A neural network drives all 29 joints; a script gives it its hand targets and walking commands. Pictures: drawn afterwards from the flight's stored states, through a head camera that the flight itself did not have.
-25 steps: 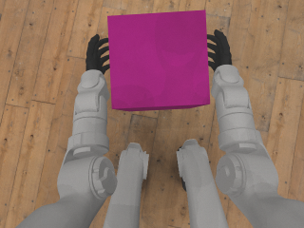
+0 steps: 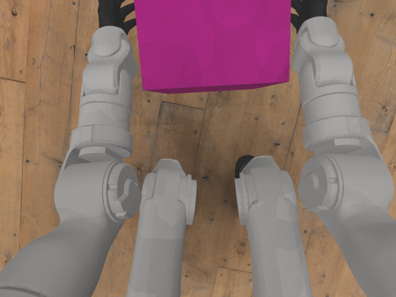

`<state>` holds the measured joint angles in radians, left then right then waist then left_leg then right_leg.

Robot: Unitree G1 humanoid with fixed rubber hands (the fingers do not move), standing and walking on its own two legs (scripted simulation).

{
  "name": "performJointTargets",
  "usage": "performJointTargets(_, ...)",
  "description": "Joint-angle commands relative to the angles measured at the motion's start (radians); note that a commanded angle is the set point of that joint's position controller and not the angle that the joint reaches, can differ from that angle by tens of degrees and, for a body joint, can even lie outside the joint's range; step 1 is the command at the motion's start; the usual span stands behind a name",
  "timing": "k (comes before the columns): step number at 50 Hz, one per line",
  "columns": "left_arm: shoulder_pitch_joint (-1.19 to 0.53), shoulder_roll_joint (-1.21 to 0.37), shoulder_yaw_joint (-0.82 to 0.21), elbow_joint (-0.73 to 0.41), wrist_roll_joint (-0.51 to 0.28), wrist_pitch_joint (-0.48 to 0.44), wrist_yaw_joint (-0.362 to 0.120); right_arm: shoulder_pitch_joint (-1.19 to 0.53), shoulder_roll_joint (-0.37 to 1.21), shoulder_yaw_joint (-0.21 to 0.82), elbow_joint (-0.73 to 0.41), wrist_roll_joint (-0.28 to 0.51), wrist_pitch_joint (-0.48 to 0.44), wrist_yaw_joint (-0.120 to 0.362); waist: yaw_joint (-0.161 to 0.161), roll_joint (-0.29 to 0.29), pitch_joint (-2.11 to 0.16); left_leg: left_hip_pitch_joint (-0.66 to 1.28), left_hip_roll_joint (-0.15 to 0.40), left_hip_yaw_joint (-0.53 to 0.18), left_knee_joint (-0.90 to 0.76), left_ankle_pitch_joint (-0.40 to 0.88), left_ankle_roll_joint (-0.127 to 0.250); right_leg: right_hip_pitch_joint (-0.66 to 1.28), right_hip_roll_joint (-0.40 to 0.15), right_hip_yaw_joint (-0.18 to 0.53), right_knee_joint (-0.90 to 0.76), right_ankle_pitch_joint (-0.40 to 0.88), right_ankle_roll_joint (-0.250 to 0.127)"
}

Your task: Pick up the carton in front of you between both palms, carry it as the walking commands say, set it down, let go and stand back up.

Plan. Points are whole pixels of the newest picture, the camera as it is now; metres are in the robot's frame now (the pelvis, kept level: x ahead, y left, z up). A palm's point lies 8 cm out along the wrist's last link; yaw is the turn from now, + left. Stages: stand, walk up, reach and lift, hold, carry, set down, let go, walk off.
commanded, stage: set down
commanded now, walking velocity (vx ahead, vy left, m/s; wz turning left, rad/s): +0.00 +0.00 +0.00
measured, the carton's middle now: (210, 34) +0.53 -0.02 -0.23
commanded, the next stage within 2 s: none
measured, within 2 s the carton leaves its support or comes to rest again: rests again in 0.60 s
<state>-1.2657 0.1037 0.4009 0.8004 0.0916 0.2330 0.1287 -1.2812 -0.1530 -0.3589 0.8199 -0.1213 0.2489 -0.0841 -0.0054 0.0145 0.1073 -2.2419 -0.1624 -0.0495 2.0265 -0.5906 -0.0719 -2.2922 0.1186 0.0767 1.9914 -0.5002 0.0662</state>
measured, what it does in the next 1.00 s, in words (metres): stands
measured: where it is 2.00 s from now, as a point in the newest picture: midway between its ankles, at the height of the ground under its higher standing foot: (210, 207)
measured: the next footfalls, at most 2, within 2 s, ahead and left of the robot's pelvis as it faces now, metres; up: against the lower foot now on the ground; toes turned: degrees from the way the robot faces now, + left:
none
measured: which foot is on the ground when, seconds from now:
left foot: down 0.00-1.00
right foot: down 0.00-1.00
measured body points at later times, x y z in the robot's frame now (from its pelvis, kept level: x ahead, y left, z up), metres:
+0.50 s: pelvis +0.01 +0.00 -0.03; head +0.36 -0.01 +0.24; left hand +0.54 +0.14 -0.20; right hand +0.54 -0.17 -0.21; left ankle +0.10 +0.12 -0.38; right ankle +0.12 -0.12 -0.38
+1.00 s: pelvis +0.00 +0.00 -0.05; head +0.36 -0.01 +0.22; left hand +0.54 +0.14 -0.22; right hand +0.54 -0.17 -0.22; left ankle +0.10 +0.12 -0.38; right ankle +0.12 -0.12 -0.38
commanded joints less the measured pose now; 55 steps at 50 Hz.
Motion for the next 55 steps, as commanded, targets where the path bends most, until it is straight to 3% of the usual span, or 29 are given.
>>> performJointTargets(1,-0.652,-0.869,-0.485,-0.039,-0.133,-0.032,-0.246,-0.626,0.871,0.448,-0.054,0.136,-0.041,0.23,-0.007,-0.025,-1.23,0.535,-0.003,0.128,-0.129,0.315,0.02,0.753,0.011,-0.149,-0.06,0.327,-0.029)
performJointTargets(6,-0.711,-0.901,-0.571,-0.093,-0.192,-0.049,-0.237,-0.678,0.868,0.493,-0.111,0.202,-0.06,0.235,-0.024,0.044,-1.266,0.58,-0.003,0.13,-0.073,0.405,0.02,0.736,0.011,-0.142,-0.009,0.4,-0.039)
performJointTargets(9,-0.687,-0.914,-0.586,-0.087,-0.212,-0.058,-0.237,-0.63,0.879,0.496,-0.077,0.208,-0.065,0.235,-0.033,0.032,-1.233,0.565,-0.004,0.121,-0.055,0.444,0.021,0.743,0.012,-0.141,0.016,0.444,-0.039)
performJointTargets(21,-0.625,-0.849,-0.459,0.046,-0.14,-0.079,-0.242,-0.611,0.825,0.399,0.026,0.155,-0.09,0.26,-0.021,0.016,-0.954,0.425,-0.005,0.098,-0.035,0.342,0.043,0.541,0.012,-0.134,0.04,0.321,-0.05)
performJointTargets(34,-0.658,-0.765,-0.425,0.096,-0.139,-0.102,-0.255,-0.644,0.74,0.363,0.085,0.155,-0.121,0.25,-0.03,0.015,-0.803,0.357,0.001,0.091,0.003,0.295,0.053,0.525,0.005,-0.111,0.07,0.289,-0.066)
performJointTargets(55,-0.542,-0.549,-0.247,0.246,-0.011,-0.075,-0.277,-0.525,0.544,0.187,0.226,0.031,-0.095,0.268,-0.025,0.018,-0.495,0.261,0.017,0.071,0.0,0.128,0.065,0.417,-0.013,-0.09,0.061,0.118,-0.077)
